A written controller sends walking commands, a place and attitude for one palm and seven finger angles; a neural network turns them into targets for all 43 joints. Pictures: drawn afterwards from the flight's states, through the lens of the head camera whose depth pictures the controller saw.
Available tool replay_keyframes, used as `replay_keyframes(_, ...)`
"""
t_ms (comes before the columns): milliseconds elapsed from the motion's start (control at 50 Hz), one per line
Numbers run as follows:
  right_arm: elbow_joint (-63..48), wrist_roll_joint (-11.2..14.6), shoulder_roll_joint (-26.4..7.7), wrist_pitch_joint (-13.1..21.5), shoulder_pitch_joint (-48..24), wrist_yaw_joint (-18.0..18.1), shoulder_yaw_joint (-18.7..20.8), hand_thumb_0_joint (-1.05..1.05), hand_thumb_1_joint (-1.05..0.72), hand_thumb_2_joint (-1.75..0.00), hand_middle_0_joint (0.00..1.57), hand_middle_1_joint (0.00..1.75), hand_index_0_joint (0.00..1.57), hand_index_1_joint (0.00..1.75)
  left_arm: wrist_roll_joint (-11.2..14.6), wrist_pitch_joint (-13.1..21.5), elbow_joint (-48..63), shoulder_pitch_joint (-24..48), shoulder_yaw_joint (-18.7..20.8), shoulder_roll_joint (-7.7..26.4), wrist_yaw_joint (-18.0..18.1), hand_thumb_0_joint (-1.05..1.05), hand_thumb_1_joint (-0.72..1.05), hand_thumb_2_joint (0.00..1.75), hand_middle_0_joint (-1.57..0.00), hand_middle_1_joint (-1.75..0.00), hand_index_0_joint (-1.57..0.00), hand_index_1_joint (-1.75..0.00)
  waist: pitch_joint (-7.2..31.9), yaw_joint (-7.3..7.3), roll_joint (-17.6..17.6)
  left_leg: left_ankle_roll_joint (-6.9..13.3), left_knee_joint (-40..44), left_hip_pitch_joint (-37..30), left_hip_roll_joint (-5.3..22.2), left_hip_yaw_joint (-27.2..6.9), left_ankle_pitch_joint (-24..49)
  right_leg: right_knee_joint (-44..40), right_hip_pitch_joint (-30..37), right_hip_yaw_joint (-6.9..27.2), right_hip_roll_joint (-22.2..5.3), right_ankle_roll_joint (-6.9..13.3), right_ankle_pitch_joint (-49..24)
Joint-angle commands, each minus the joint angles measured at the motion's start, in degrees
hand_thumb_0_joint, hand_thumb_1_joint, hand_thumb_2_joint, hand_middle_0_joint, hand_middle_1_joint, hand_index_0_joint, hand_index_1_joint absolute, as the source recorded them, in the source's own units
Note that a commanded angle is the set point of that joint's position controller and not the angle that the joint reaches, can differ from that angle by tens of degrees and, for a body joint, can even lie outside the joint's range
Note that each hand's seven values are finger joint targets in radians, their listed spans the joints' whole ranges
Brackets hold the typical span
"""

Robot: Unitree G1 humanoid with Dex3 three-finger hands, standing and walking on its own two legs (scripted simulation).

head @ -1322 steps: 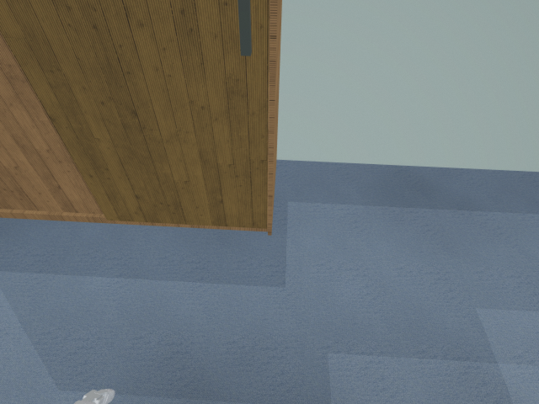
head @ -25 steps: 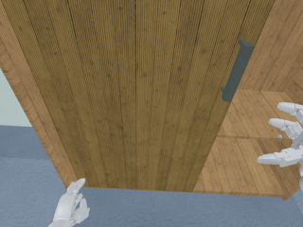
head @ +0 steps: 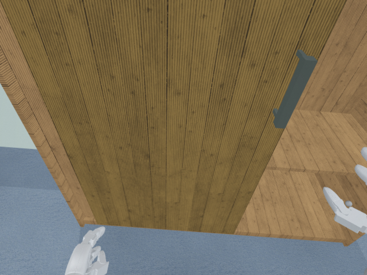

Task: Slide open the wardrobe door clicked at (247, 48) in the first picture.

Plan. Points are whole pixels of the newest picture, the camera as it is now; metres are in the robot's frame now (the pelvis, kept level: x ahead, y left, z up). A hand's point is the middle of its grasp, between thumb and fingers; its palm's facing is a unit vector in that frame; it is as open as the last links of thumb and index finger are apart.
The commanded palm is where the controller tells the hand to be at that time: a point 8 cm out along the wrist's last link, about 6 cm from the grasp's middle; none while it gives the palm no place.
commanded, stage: draw the hand back to the body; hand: right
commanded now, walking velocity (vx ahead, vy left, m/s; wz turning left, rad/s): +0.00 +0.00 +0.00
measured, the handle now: (289, 90) +0.51 -0.26 +0.20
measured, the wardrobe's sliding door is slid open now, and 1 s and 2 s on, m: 0.64 0.64 0.64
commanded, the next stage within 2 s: step back with the hand held close in 0.52 s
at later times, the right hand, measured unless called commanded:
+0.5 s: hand (347, 219) +0.18 -0.25 +0.15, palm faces +0.50 +0.80 -0.33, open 7.5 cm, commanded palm +0.13 -0.29 +0.17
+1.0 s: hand (366, 236) +0.15 -0.27 +0.15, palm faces +0.42 +0.79 -0.45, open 7.4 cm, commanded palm +0.10 -0.31 +0.17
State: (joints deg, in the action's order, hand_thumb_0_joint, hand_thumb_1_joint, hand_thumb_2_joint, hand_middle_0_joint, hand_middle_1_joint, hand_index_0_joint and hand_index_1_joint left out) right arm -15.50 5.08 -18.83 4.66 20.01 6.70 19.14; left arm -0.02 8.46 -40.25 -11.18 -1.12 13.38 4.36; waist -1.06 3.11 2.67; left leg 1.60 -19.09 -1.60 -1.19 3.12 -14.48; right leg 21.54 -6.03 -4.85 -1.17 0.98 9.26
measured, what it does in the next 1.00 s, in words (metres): stands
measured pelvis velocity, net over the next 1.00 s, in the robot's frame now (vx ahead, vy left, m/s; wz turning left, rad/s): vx -0.03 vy -0.01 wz -0.02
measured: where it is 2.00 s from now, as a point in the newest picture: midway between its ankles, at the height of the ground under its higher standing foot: outside the picture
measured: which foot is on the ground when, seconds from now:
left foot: down 0.00-1.00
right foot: down 0.00-1.00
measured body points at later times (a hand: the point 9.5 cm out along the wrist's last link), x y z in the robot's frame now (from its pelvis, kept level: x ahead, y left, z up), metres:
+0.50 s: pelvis +0.00 +0.01 +0.00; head -0.04 +0.04 +0.45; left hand +0.20 +0.23 -0.08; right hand +0.15 -0.29 +0.17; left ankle -0.04 +0.10 -0.74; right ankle +0.04 -0.11 -0.74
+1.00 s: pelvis -0.03 -0.01 -0.01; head -0.05 +0.00 +0.44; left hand +0.15 +0.23 -0.09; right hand +0.13 -0.31 +0.17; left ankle -0.04 +0.10 -0.74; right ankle +0.04 -0.11 -0.74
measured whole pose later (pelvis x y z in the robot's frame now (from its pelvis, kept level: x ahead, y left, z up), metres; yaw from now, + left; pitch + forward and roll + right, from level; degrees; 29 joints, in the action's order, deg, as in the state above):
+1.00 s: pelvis -0.03 -0.01 -0.01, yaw -1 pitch -2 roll +2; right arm -25.6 3.5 -23.1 7.7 31.2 7.7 20.5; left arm 0.9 2.2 -33.9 -11.4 -0.5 14.2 5.7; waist 0.9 0.8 2.9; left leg 0.9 -29.1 11.3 -1.1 4.6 -16.4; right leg 31.5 -19.5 -3.4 -1.6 2.0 10.6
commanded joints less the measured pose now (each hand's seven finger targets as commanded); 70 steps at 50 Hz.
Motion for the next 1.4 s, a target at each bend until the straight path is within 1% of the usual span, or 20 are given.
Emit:
replay_keyframes(0, -15.2, 0.1, -12.0, 4.0, -3.9, 0.9, 6.6, 0.00, -0.68, -0.80, 0.21, 0.43, 0.21, 0.43, 0.0, 3.4, 10.5, 9.0, 2.4, 6.3, 0.1, 0.00, 0.90, 0.90, -0.20, -0.30, -0.20, -0.30, 3.4, 0.78, 0.9, -1.1, 3.6, 7.8, 0.0, -1.5, 10.0, -2.4, 5.1, 3.2, 0.0, 0.0, -7.6)
replay_keyframes(120, -18.6, 0.0, -9.8, 3.9, 2.9, 0.9, 5.0, 0.00, -0.90, -0.90, 0.20, 0.30, 0.20, 0.30, -0.1, 3.3, 11.0, 8.4, 2.7, 5.7, 0.0, 0.00, 0.90, 0.90, -0.20, -0.30, -0.20, -0.30, 2.9, 0.54, 1.7, -1.2, 3.0, 7.8, 0.2, -1.5, 11.1, -1.6, 5.0, 3.2, -0.2, 0.0, -8.7)
replay_keyframes(160, -19.4, -0.4, -12.0, 4.1, -0.7, 1.2, 6.3, 0.00, -0.90, -0.90, 0.20, 0.30, 0.20, 0.30, -0.1, 3.4, 10.8, 8.8, 2.6, 6.2, 0.2, 0.00, 0.90, 0.90, -0.20, -0.30, -0.20, -0.30, 2.4, 0.42, 1.7, -1.2, 3.8, 8.8, 0.1, -1.7, 10.1, -1.6, 5.0, 3.0, 0.1, 0.0, -7.6)
replay_keyframes(280, -16.1, 0.0, -9.4, 3.8, -0.6, 1.4, 4.6, 0.00, -0.90, -0.90, 0.20, 0.30, 0.20, 0.30, -0.1, 3.1, 10.4, 8.9, 2.5, 5.3, 1.0, 0.00, 0.90, 0.90, -0.20, -0.30, -0.20, -0.30, -0.1, 0.09, 0.5, -1.5, 5.0, 9.8, 0.5, -2.1, 7.4, -1.9, 5.0, 2.7, 0.1, 0.5, -4.9)
replay_keyframes(360, -16.8, -0.2, -11.2, 4.1, -1.1, 1.4, 6.0, 0.00, -0.90, -0.90, 0.20, 0.30, 0.20, 0.30, -0.3, 3.4, 10.3, 9.2, 2.4, 5.7, 0.9, 0.00, 0.90, 0.90, -0.20, -0.30, -0.20, -0.30, 2.3, 0.69, -0.4, -1.5, 4.9, 8.6, 0.6, -2.2, 9.4, -1.7, 5.8, 2.9, 0.4, 0.6, -6.3)
replay_keyframes(580, -17.1, 0.0, -10.8, 4.5, 0.8, 1.3, 5.9, 0.00, -0.90, -0.90, 0.20, 0.30, 0.20, 0.30, -0.2, 3.3, 10.5, 9.1, 2.6, 5.1, 0.9, 0.00, 0.90, 0.90, -0.20, -0.30, -0.20, -0.30, 1.2, 0.74, 0.7, -1.6, 4.8, 8.2, 0.8, -2.3, 10.3, -1.4, 5.2, 2.8, 0.5, 0.4, -6.7)
replay_keyframes(620, -17.8, 0.1, -12.2, 4.7, -2.5, 1.5, 6.8, 0.00, -0.90, -0.90, 0.20, 0.30, 0.20, 0.30, -0.1, 3.3, 10.3, 9.3, 2.6, 5.2, 1.0, 0.00, 0.90, 0.90, -0.20, -0.30, -0.20, -0.30, 1.0, 0.57, 1.0, -1.7, 5.2, 8.7, 0.8, -2.6, 9.2, -1.5, 5.1, 2.7, 0.6, 0.4, -5.8)
replay_keyframes(640, -22.0, -0.3, -21.8, 7.1, -11.8, 2.2, 14.8, 0.00, -0.90, -0.90, 0.20, 0.30, 0.20, 0.30, 0.8, 2.1, 13.1, 8.9, 1.4, 4.9, 0.4, 0.00, 0.90, 0.90, -0.20, -0.30, -0.20, -0.30, -4.5, -1.01, 2.4, -2.0, 6.8, 14.3, 4.0, -5.4, 12.2, 1.4, 0.1, 4.2, -1.0, 0.5, -3.8)
replay_keyframes(660, -14.5, -0.6, -13.9, 6.5, -0.3, 1.1, 9.2, 0.00, -0.90, -0.90, 0.20, 0.30, 0.20, 0.30, 0.0, 1.2, 11.1, 8.4, 1.6, 4.3, 0.7, 0.00, 0.90, 0.90, -0.20, -0.30, -0.20, -0.30, -2.0, -1.48, -6.3, -2.2, 5.0, 16.3, 6.3, -4.3, 17.1, 5.3, -1.3, 5.1, -2.0, 0.9, -7.6)
replay_keyframes(680, -13.5, -1.1, -11.3, 6.0, 3.7, 0.6, 6.9, 0.00, -0.90, -0.90, 0.20, 0.30, 0.20, 0.30, 0.3, 0.5, 12.2, 7.7, 2.1, 5.1, 0.3, 0.00, 0.90, 0.90, -0.20, -0.30, -0.20, -0.30, 0.8, -1.38, -8.0, -2.9, 3.1, 16.1, 7.6, -4.9, 22.9, 7.8, -1.1, 4.3, -1.9, 1.0, -9.6)
replay_keyframes(740, -18.2, -1.4, -11.9, 6.5, 6.5, 0.9, 7.0, 0.00, -0.90, -0.90, 0.20, 0.30, 0.20, 0.30, 0.7, -0.8, 13.9, 7.3, 2.4, 5.4, 0.2, 0.00, 0.90, 0.90, -0.20, -0.30, -0.20, -0.30, 9.4, -1.22, -1.9, -3.6, -2.5, 11.8, 9.2, -5.0, 30.8, 9.7, -2.1, 3.4, -1.9, 1.0, -14.0)
replay_keyframes(780, -20.7, -1.5, -13.3, 6.2, 7.3, 1.5, 8.1, 0.00, -0.90, -0.90, 0.20, 0.30, 0.20, 0.30, 0.9, -1.7, 14.7, 6.9, 2.5, 5.9, 0.5, 0.00, 0.90, 0.90, -0.20, -0.30, -0.20, -0.30, 11.0, -1.46, 1.1, -2.7, -4.0, 12.9, 9.0, -5.2, 26.8, 9.8, -1.8, 3.9, -2.7, 0.8, -16.9)
replay_keyframes(880, -21.3, -1.2, -15.6, 6.2, 8.1, 2.5, 10.3, 0.00, -0.90, -0.90, 0.20, 0.30, 0.20, 0.30, 1.0, -3.2, 15.9, 6.6, 2.6, 6.0, 1.3, 0.00, 0.90, 0.90, -0.20, -0.30, -0.20, -0.30, 7.5, -1.93, -2.7, -0.6, -3.2, 17.9, 8.4, -5.8, 14.0, 9.6, -4.6, 6.0, -3.7, 0.4, -13.9)
replay_keyframes(940, -22.2, -1.2, -16.3, 7.1, 6.7, 3.0, 10.9, 0.00, -0.90, -0.90, 0.20, 0.30, 0.20, 0.30, 0.8, -3.0, 16.1, 6.4, 2.7, 6.6, 1.7, 0.00, 0.90, 0.90, -0.20, -0.30, -0.20, -0.30, 6.3, -1.95, 0.0, 0.1, -3.0, 19.0, 7.3, -5.7, 5.7, 7.4, -6.7, 7.9, -4.2, 0.4, -9.2)
replay_keyframes(1020, -22.1, -1.7, -14.6, 8.5, 6.2, 3.4, 9.9, 0.00, -0.90, -0.90, 0.20, 0.30, 0.20, 0.30, 0.6, -2.0, 16.5, 6.0, 2.5, 7.2, 1.7, 0.00, 0.90, 0.90, -0.20, -0.30, -0.20, -0.30, 4.4, -1.68, 4.8, -0.9, -5.8, 17.1, 2.6, -3.5, -5.9, -2.5, -12.9, 12.8, -7.2, 1.5, 7.2)
replay_keyframes(1100, -21.9, -2.9, -13.4, 9.8, 6.3, 3.6, 10.3, 0.00, -0.90, -0.90, 0.20, 0.30, 0.20, 0.30, 0.5, -0.6, 16.5, 5.4, 3.0, 7.5, 1.7, 0.00, 0.90, 0.90, -0.20, -0.30, -0.20, -0.30, 5.9, -1.13, 8.2, -1.3, -12.6, 8.6, -0.4, -2.3, -4.9, -10.7, -21.7, 16.6, -9.2, 3.1, 23.4)
replay_keyframes(1180, -21.0, -3.0, -13.4, 10.3, 8.3, 3.5, 10.4, 0.00, -0.90, -0.90, 0.20, 0.30, 0.20, 0.30, 0.4, 0.1, 16.4, 4.8, 3.1, 7.0, 1.3, 0.00, 0.90, 0.90, -0.20, -0.30, -0.20, -0.30, 5.8, -1.44, 3.5, -0.4, -8.1, 9.7, 0.9, -4.9, -4.8, -7.0, -21.9, 13.6, -7.0, 2.2, 22.5)
replay_keyframes(1280, -22.0, -3.0, -13.7, 10.6, 4.2, 4.0, 9.4, 0.00, -0.90, -0.90, 0.20, 0.30, 0.20, 0.30, 0.0, 0.5, 14.2, 3.9, 3.1, 6.0, 0.9, 0.00, 0.90, 0.90, -0.20, -0.30, -0.20, -0.30, 4.3, -2.53, -5.7, 3.5, 1.4, 25.1, 9.0, -14.5, -9.7, 7.5, -12.2, 8.7, -2.5, -0.1, 13.4)
replay_keyframes(1320, -23.3, -3.1, -13.5, 10.7, 1.2, 4.4, 8.5, 0.00, -0.90, -0.90, 0.20, 0.30, 0.20, 0.30, 0.1, 0.9, 13.5, 4.0, 3.1, 6.1, 1.0, 0.00, 0.90, 0.90, -0.20, -0.30, -0.20, -0.30, 5.2, -2.81, -3.4, 3.5, -0.7, 26.5, 9.2, -13.4, -6.1, 8.9, -9.9, 9.3, -2.5, -0.2, 10.2)
replay_keyframes(1380, -22.9, -3.1, -13.9, 10.9, 1.9, 4.5, 9.5, 0.00, -0.90, -0.90, 0.20, 0.30, 0.20, 0.30, 0.5, 1.5, 14.2, 5.2, 3.0, 6.8, 1.5, 0.00, 0.90, 0.90, -0.20, -0.30, -0.20, -0.30, 4.9, -2.24, 3.2, 0.1, -6.4, 22.2, 2.8, -7.4, -10.9, -1.9, -15.0, 14.1, -6.3, 1.1, 19.6)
